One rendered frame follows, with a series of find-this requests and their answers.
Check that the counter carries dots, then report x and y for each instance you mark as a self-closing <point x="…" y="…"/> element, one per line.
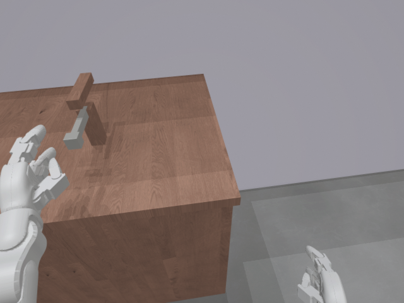
<point x="147" y="215"/>

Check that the robot left hand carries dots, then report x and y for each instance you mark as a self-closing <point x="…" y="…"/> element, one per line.
<point x="24" y="185"/>

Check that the robot left forearm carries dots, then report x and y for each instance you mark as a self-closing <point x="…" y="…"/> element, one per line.
<point x="22" y="245"/>

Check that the robot right hand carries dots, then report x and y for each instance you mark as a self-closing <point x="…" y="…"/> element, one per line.
<point x="327" y="288"/>

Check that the tap lever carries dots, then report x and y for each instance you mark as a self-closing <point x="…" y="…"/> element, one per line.
<point x="74" y="140"/>

